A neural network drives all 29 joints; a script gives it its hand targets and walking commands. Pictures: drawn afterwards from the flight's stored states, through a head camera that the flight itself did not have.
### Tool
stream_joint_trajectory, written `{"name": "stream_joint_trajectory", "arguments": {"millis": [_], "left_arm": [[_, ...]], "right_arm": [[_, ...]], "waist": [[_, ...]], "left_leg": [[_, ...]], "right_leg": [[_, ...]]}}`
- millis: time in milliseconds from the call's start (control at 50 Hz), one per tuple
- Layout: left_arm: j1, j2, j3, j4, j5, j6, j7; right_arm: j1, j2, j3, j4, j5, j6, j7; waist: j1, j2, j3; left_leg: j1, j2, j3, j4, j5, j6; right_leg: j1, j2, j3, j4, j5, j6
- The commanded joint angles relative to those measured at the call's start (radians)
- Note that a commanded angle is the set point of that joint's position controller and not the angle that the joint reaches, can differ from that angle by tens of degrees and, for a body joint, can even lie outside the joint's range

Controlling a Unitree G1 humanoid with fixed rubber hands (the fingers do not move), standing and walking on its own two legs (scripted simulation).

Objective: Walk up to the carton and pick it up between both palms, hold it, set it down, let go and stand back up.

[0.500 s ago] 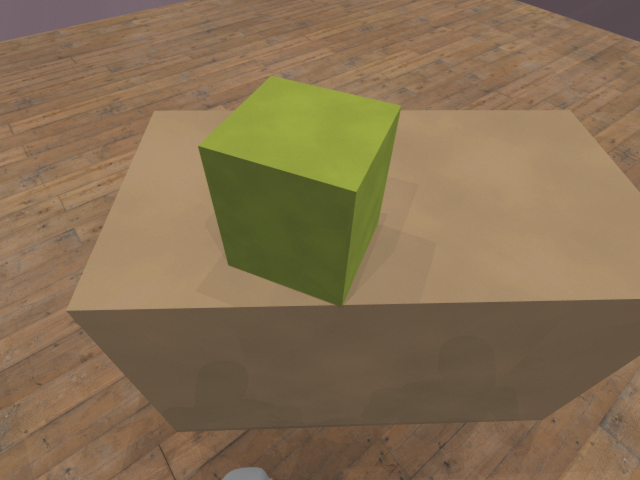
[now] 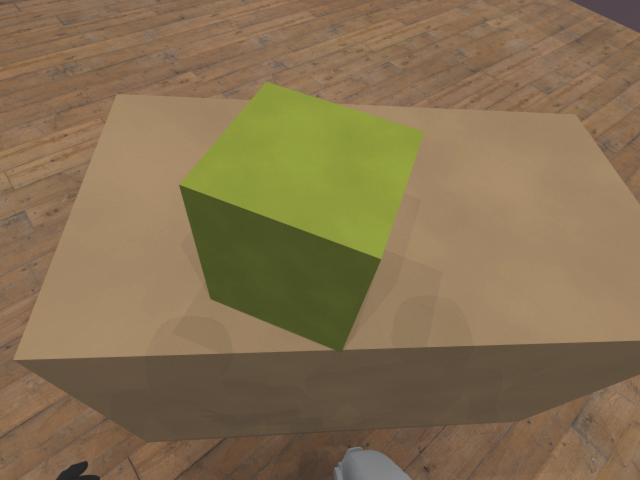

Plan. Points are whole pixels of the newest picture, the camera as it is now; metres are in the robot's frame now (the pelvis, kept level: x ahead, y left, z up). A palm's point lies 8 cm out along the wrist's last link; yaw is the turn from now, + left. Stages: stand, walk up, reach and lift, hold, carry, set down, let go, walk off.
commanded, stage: walk up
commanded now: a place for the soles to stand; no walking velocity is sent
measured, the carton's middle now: (305, 224) +0.42 +0.01 +0.04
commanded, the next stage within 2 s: reach and lift in 1.48 s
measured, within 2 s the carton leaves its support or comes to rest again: neither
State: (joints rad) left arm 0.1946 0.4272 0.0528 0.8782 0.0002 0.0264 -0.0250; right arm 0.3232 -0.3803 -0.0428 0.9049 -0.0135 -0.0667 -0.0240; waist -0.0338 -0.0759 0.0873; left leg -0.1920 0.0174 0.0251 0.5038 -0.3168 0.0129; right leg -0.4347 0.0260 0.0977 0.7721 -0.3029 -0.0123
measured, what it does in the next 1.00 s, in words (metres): steps on the spot: right foot, then left foot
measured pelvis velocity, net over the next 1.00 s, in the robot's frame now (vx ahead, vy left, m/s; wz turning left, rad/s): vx -0.01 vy -0.04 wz -0.01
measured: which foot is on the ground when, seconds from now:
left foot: down 0.00-0.06, up 0.08-0.32, down 0.34-1.00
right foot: up 0.00-0.04, down 0.06-1.00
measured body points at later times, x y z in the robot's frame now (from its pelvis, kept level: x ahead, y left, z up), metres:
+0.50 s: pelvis +0.01 -0.03 +0.00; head +0.02 -0.02 +0.45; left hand +0.12 +0.28 -0.12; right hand +0.05 -0.35 -0.11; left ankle +0.02 +0.10 -0.74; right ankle +0.03 -0.15 -0.74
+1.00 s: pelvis -0.01 -0.04 +0.00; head +0.00 -0.04 +0.45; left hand +0.08 +0.28 -0.12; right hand +0.04 -0.35 -0.13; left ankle +0.02 +0.10 -0.74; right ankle +0.03 -0.15 -0.74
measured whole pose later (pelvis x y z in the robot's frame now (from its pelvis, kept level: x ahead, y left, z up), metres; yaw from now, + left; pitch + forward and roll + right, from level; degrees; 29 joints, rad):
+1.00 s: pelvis -0.01 -0.04 +0.00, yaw -1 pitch -2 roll +1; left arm 0.19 0.38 0.05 1.01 0.00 0.01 -0.01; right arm 0.22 -0.38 0.00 1.02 -0.01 -0.04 -0.02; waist -0.03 -0.01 0.05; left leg -0.22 0.02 0.02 0.47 -0.21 -0.01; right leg -0.26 0.03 0.09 0.52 -0.22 -0.01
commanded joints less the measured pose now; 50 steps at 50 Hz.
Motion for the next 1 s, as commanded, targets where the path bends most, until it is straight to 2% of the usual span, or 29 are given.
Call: {"name": "stream_joint_trajectory", "arguments": {"millis": [0, 20, 40, 60, 80, 120, 160, 180, 240, 280, 300, 320, 340, 360, 380, 400, 440, 460, 480, 540, 620, 640, 720, 740, 860, 880, 900, 940, 980], "left_arm": [[0.015, 0.117, 0.031, -0.006, 0.018, -0.025, 0.018], [0.040, 0.150, 0.037, 0.003, 0.031, -0.037, 0.028], [0.084, 0.222, 0.064, 0.005, 0.034, -0.046, 0.036], [0.028, 0.176, 0.050, -0.029, 0.025, -0.048, 0.040], [0.002, 0.199, 0.049, -0.028, 0.021, -0.040, 0.039], [-0.027, 0.210, 0.053, -0.030, 0.012, -0.040, 0.039], [-0.065, 0.181, 0.040, -0.029, 0.009, -0.046, 0.036], [-0.082, 0.182, 0.040, -0.032, 0.014, -0.046, 0.037], [-0.100, 0.165, 0.050, -0.064, 0.011, -0.033, 0.030], [-0.106, 0.157, 0.041, -0.090, 0.001, -0.024, 0.028], [-0.125, 0.161, 0.044, -0.083, -0.004, -0.022, 0.027], [-0.122, 0.117, 0.028, -0.075, -0.018, -0.026, 0.027], [-0.124, 0.116, 0.026, -0.102, -0.014, -0.024, 0.024], [-0.122, 0.103, 0.026, -0.056, -0.020, -0.018, 0.023], [-0.091, 0.115, 0.027, -0.037, -0.002, -0.010, 0.020], [-0.027, 0.097, 0.027, -0.018, 0.006, -0.014, 0.023], [-0.047, 0.128, 0.035, 0.008, 0.010, -0.029, 0.012], [-0.079, 0.143, 0.033, 0.003, 0.007, -0.040, 0.015], [-0.093, 0.155, 0.035, 0.009, 0.003, -0.041, 0.016], [-0.097, 0.131, 0.019, 0.028, 0.002, -0.035, 0.014], [-0.131, 0.116, 0.021, 0.054, 0.002, -0.038, 0.012], [-0.131, 0.145, 0.024, 0.056, 0.009, -0.041, 0.011], [-0.118, 0.145, 0.017, 0.067, -0.002, -0.047, 0.012], [-0.109, 0.135, 0.014, 0.075, -0.006, -0.042, 0.012], [-0.114, 0.142, 0.015, 0.092, 0.003, -0.033, 0.014], [-0.125, 0.130, 0.018, 0.101, 0.001, -0.034, 0.016], [-0.109, 0.137, 0.019, 0.086, -0.002, -0.034, 0.014], [-0.112, 0.137, 0.022, 0.090, 0.001, -0.032, 0.014], [-0.133, 0.146, 0.020, 0.080, -0.004, -0.027, 0.016]], "right_arm": [[-0.097, -0.236, -0.052, -0.055, 0.007, 0.011, -0.012], [-0.079, -0.224, -0.042, -0.054, 0.026, 0.013, -0.010], [-0.070, -0.164, -0.020, -0.074, 0.036, 0.014, -0.008], [-0.042, -0.138, -0.018, -0.078, 0.028, 0.023, -0.006], [-0.025, -0.171, -0.028, -0.063, 0.006, 0.032, -0.016], [-0.056, -0.176, -0.034, -0.054, 0.007, 0.036, -0.010], [-0.070, -0.180, -0.036, -0.052, 0.017, 0.035, 0.000], [-0.065, -0.166, -0.034, -0.047, 0.011, 0.033, -0.002], [-0.024, -0.175, -0.032, -0.019, 0.007, 0.029, -0.003], [-0.018, -0.161, -0.033, -0.034, 0.002, 0.023, -0.011], [-0.004, -0.165, -0.029, -0.010, -0.004, 0.020, -0.011], [0.004, -0.203, -0.039, -0.008, -0.003, 0.008, -0.011], [0.008, -0.246, -0.048, -0.004, -0.016, 0.004, -0.022], [-0.067, -0.249, -0.036, -0.012, -0.013, 0.001, -0.019], [-0.125, -0.250, -0.023, -0.027, -0.008, -0.001, -0.014], [-0.211, -0.251, -0.031, -0.041, -0.020, 0.003, -0.003], [-0.219, -0.203, -0.008, -0.010, -0.008, 0.006, 0.002], [-0.171, -0.194, 0.000, 0.011, 0.004, 0.005, 0.001], [-0.165, -0.189, -0.005, 0.012, 0.008, 0.006, 0.003], [-0.175, -0.196, -0.006, 0.025, 0.001, 0.010, 0.007], [-0.194, -0.204, 0.000, 0.055, 0.006, 0.015, 0.006], [-0.186, -0.191, 0.003, 0.050, 0.011, 0.011, 0.009], [-0.185, -0.199, 0.005, 0.070, 0.009, 0.007, 0.006], [-0.203, -0.206, 0.005, 0.080, 0.007, 0.006, 0.009], [-0.210, -0.220, 0.006, 0.094, 0.006, 0.011, -0.001], [-0.208, -0.182, 0.011, 0.081, 0.017, 0.013, -0.001], [-0.190, -0.208, 0.002, 0.087, 0.017, 0.018, 0.003], [-0.215, -0.194, 0.011, 0.092, 0.011, 0.018, 0.002], [-0.207, -0.200, 0.003, 0.104, 0.010, 0.021, 0.002]], "waist": [[0.047, 0.220, -0.158], [0.064, 0.107, -0.161], [0.085, -0.043, -0.189], [0.044, -0.054, -0.166], [0.037, -0.008, -0.096], [0.033, -0.057, 0.012], [0.024, -0.055, 0.026], [0.032, -0.123, 0.063], [0.020, -0.073, -0.006], [0.004, -0.100, -0.087], [-0.011, -0.033, -0.088], [-0.008, 0.092, -0.189], [-0.012, 0.110, -0.195], [0.023, 0.142, -0.157], [0.042, 0.106, -0.126], [0.090, 0.201, -0.076], [0.066, 0.156, -0.045], [0.038, 0.119, -0.084], [0.032, 0.116, -0.100], [0.019, 0.165, -0.074], [0.019, 0.056, -0.046], [0.026, 0.113, -0.073], [0.030, 0.060, -0.122], [0.034, 0.110, -0.107], [0.024, 0.065, -0.068], [0.018, 0.028, -0.088], [0.027, 0.072, -0.091], [0.031, 0.028, -0.079], [0.019, 0.057, -0.020]], "left_leg": [[0.161, 0.145, -0.056, 0.115, 0.614, 0.080], [0.051, 0.112, -0.072, 0.227, 0.531, 0.051], [-0.142, 0.020, -0.043, 0.374, 0.298, -0.003], [-0.238, -0.037, 0.010, 0.394, -0.248, -0.004], [-0.194, -0.008, -0.057, 0.419, -0.356, -0.003], [-0.144, 0.004, -0.070, 0.426, -0.346, 0.009], [-0.102, 0.003, -0.065, 0.318, -0.256, -0.001], [-0.075, -0.001, -0.038, 0.309, -0.216, -0.002], [-0.060, -0.016, -0.005, 0.108, -0.086, -0.013], [-0.007, -0.006, -0.011, -0.053, 0.010, -0.008], [0.040, -0.010, -0.003, -0.174, 0.131, -0.010], [0.156, 0.089, -0.135, -0.164, 0.315, 0.001], [0.178, 0.197, -0.247, -0.175, 0.407, 0.047], [0.121, 0.243, -0.317, -0.187, 0.350, 0.109], [-0.006, 0.298, -0.321, -0.176, 0.288, 0.177], [-0.057, 0.271, -0.271, -0.177, 0.225, 0.156], [-0.128, 0.142, -0.151, -0.152, 0.141, 0.055], [-0.064, 0.097, -0.120, -0.126, 0.263, 0.026], [-0.028, 0.076, -0.110, -0.114, 0.229, 0.009], [-0.008, 0.119, -0.160, -0.178, 0.101, 0.030], [-0.043, 0.104, -0.142, -0.191, -0.005, 0.027], [-0.034, 0.096, -0.150, -0.178, 0.069, 0.030], [0.035, 0.094, -0.133, -0.160, 0.198, 0.024], [0.034, 0.097, -0.134, -0.177, 0.166, 0.019], [-0.006, 0.108, -0.133, -0.146, 0.204, 0.018], [0.035, 0.110, -0.132, -0.153, 0.193, 0.020], [0.030, 0.106, -0.130, -0.133, 0.221, 0.023], [0.008, 0.091, -0.117, -0.151, 0.126, 0.022], [0.017, 0.086, -0.123, -0.140, 0.097, 0.018]], "right_leg": [[0.216, -0.025, -0.095, -0.400, 0.185, -0.033], [0.340, -0.067, -0.020, -0.461, 0.406, -0.069], [0.458, -0.224, 0.210, -0.366, 0.622, -0.135], [0.483, -0.297, 0.303, -0.396, 0.655, -0.197], [0.370, -0.316, 0.276, -0.368, 0.602, -0.246], [0.181, -0.314, 0.281, -0.424, 0.356, -0.251], [0.154, -0.247, 0.237, -0.414, 0.431, -0.220], [0.109, -0.207, 0.174, -0.417, 0.458, -0.203], [0.237, -0.168, 0.160, -0.358, 0.401, -0.177], [0.279, -0.169, 0.164, -0.309, 0.354, -0.159], [0.304, -0.160, 0.133, -0.257, 0.382, -0.139], [0.248, -0.119, 0.080, -0.193, 0.348, -0.079], [0.203, -0.047, 0.024, -0.156, 0.262, -0.040], [0.189, -0.024, 0.006, -0.192, 0.072, -0.018], [0.237, -0.016, -0.010, -0.183, -0.114, -0.021], [0.288, -0.033, -0.012, -0.274, -0.145, -0.032], [0.362, -0.084, 0.073, -0.379, 0.137, -0.050], [0.374, -0.109, 0.105, -0.374, 0.274, -0.066], [0.332, -0.119, 0.103, -0.390, 0.293, -0.071], [0.258, -0.089, 0.077, -0.387, 0.117, -0.045], [0.242, -0.092, 0.106, -0.443, 0.057, -0.043], [0.259, -0.114, 0.117, -0.447, 0.073, -0.049], [0.291, -0.112, 0.092, -0.424, 0.225, -0.043], [0.260, -0.113, 0.102, -0.422, 0.191, -0.039], [0.264, -0.107, 0.080, -0.416, 0.275, -0.035], [0.247, -0.125, 0.085, -0.431, 0.263, -0.041], [0.249, -0.112, 0.080, -0.427, 0.247, -0.038], [0.241, -0.114, 0.108, -0.456, 0.189, -0.039], [0.145, -0.124, 0.123, -0.468, 0.108, -0.049]]}}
